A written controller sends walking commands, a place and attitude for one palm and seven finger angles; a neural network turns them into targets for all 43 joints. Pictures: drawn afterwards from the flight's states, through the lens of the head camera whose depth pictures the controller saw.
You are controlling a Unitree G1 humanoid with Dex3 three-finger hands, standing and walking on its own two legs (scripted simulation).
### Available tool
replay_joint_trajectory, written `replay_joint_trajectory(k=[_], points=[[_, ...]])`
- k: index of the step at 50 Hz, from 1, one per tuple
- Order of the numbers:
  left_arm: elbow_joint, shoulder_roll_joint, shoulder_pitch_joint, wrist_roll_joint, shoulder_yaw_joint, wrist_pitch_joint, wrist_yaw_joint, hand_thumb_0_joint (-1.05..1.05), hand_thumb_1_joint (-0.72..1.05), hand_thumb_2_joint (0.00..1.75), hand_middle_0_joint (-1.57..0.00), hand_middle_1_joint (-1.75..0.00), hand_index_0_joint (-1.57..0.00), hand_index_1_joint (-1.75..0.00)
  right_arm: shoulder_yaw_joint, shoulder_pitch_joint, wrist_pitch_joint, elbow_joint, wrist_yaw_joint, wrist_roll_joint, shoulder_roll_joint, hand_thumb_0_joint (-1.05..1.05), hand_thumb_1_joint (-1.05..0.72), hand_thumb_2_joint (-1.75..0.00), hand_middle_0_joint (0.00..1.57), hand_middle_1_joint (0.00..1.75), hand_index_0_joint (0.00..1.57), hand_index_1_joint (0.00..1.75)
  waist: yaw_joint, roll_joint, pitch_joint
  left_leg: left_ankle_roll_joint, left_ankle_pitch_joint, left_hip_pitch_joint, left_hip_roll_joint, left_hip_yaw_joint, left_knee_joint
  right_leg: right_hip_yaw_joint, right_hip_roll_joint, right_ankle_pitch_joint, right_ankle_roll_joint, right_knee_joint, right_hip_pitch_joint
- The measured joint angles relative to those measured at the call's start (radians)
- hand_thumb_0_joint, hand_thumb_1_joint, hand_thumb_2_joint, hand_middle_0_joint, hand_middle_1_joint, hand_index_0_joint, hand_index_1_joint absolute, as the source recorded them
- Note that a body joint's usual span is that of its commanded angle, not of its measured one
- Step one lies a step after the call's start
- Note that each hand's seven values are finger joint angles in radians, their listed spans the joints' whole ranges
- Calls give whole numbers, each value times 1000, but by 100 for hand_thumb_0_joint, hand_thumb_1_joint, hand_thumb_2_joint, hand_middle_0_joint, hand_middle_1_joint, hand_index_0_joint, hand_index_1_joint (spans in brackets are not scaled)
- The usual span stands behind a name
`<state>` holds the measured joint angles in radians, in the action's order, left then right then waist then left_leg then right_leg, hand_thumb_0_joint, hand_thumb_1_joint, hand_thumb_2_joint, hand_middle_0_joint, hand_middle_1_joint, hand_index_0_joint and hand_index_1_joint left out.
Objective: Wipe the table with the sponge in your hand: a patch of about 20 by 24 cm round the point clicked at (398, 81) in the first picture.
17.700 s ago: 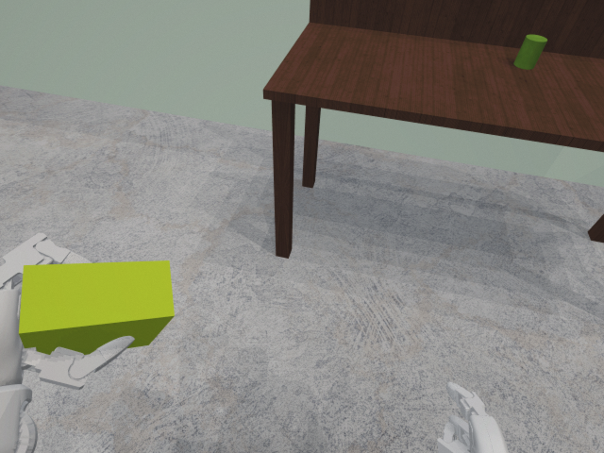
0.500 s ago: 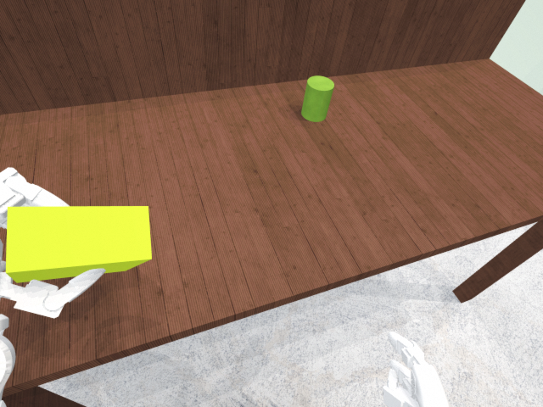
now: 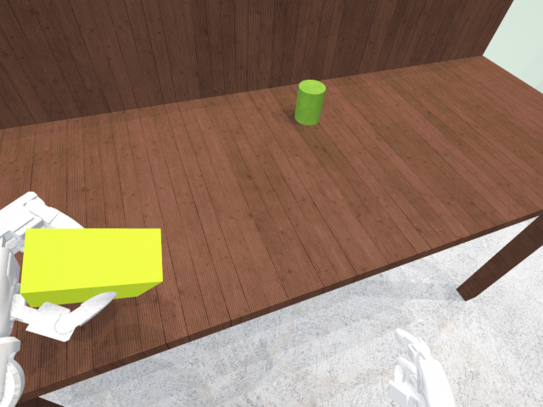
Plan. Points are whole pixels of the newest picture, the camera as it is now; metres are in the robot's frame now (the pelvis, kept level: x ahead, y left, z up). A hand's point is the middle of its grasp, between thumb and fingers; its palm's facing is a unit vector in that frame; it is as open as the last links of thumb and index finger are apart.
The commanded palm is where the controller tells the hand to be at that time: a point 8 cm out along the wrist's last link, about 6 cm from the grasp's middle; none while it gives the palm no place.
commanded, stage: look again from close up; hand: left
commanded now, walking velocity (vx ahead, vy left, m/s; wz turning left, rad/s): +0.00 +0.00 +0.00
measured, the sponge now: (111, 268) +0.23 +0.21 +0.14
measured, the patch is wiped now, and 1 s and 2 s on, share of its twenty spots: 0.00 0.00 0.00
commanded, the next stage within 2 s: turn the palm down, sponge in hand in 0.20 s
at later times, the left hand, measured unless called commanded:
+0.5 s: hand (47, 223) +0.24 +0.26 +0.19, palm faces +0.40 -0.79 -0.47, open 9.6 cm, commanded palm +0.16 +0.27 +0.18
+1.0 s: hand (109, 280) +0.21 +0.20 +0.14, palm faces +0.18 -0.56 -0.81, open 9.6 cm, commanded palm +0.17 +0.24 +0.20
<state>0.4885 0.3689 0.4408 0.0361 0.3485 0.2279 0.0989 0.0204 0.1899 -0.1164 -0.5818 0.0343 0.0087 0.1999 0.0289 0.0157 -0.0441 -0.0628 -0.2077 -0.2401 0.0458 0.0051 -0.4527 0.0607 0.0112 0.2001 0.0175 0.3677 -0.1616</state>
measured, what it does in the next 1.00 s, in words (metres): shifts its weight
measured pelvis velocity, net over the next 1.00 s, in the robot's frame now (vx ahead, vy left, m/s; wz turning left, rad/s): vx -0.02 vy -0.07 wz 0.00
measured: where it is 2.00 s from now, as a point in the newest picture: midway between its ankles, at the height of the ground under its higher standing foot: outside the picture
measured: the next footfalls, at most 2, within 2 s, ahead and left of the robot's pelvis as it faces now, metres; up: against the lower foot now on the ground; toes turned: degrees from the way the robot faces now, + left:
none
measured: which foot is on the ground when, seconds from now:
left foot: down 0.00-1.00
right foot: down 0.00-1.00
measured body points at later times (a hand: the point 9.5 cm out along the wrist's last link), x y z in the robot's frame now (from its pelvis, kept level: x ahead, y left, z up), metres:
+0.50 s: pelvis -0.01 -0.02 -0.01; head -0.01 -0.03 +0.44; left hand +0.22 +0.30 +0.22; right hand +0.19 -0.24 -0.08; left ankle +0.02 +0.07 -0.74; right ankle +0.00 -0.13 -0.74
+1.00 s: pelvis -0.02 -0.07 -0.02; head -0.02 -0.11 +0.43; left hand +0.20 +0.23 +0.19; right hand +0.19 -0.29 -0.10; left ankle +0.02 +0.07 -0.74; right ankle +0.00 -0.13 -0.74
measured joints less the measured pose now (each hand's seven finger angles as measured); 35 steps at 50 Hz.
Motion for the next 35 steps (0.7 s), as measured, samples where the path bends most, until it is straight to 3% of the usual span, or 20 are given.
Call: replay_joint_trajectory(k=[15,16,18,20,23,25,27,29,31,35], points=[[-11,0,2,-2,-11,-15,2,0,-46,104,-78,-137,-78,-137,0,12,-1,3,9,2,2,1,-90,-90,20,30,20,30,-13,-7,0,8,11,-1,-8,3,10,3,-8,-9,-10,-8,-2],[-15,44,-38,-15,-14,-14,-6,0,-46,104,-78,-137,-78,-137,16,32,6,31,32,22,13,1,-90,-90,20,30,20,30,-7,-11,-5,7,7,-12,-8,13,-6,2,-14,4,-1,10,-9],[-75,156,-202,-58,3,-32,-36,0,-46,104,-78,-136,-78,-136,15,51,2,35,34,-9,22,1,-90,-90,20,30,20,30,26,-5,-17,11,-5,-27,4,24,-40,5,-7,31,-22,76,-34],[-134,195,-306,-43,50,-96,-49,0,-46,104,-79,-136,-78,-136,23,23,17,-2,5,-20,32,1,-90,-90,20,30,20,30,34,-5,-8,19,-11,-32,7,17,-55,-3,-3,54,-26,116,-54],[-165,154,-329,40,108,-245,-80,0,-46,104,-78,-137,-78,-137,27,-14,34,-28,-12,2,45,2,-90,-90,20,30,21,30,25,-32,20,21,-22,-24,0,-8,-61,-28,-8,63,-22,138,-62],[-131,130,-257,27,98,-336,-108,0,-45,104,-78,-137,-78,-137,25,-24,46,-14,-19,14,55,2,-90,-90,20,30,21,30,14,-52,36,20,-27,-16,-3,-20,-60,-40,-10,67,-24,146,-62],[-68,117,-150,-25,47,-389,-130,0,-45,104,-77,-137,-77,-137,25,-33,62,11,-26,19,64,2,-90,-90,20,30,21,30,8,-66,42,19,-33,-13,-5,-29,-66,-49,-12,75,-27,162,-66],[-10,112,-44,-60,-9,-377,-141,0,-45,104,-77,-137,-77,-138,22,-43,70,29,-25,8,64,2,-90,-90,20,30,20,30,5,-68,41,22,-40,-20,-8,-32,-80,-51,-15,86,-31,183,-78],[35,124,31,-67,-37,-327,-134,0,-45,104,-78,-137,-78,-137,20,-47,70,36,-12,-1,55,2,-90,-90,20,30,20,30,12,-53,42,30,-48,-38,-13,-27,-101,-46,-20,97,-38,209,-97],[65,168,40,-91,-1,-190,-48,0,-46,104,-78,-137,-78,-137,9,-39,52,14,11,-18,32,1,-90,-90,20,30,20,30,47,-18,43,54,-62,-71,-30,5,-147,-13,-37,113,-61,238,-114]])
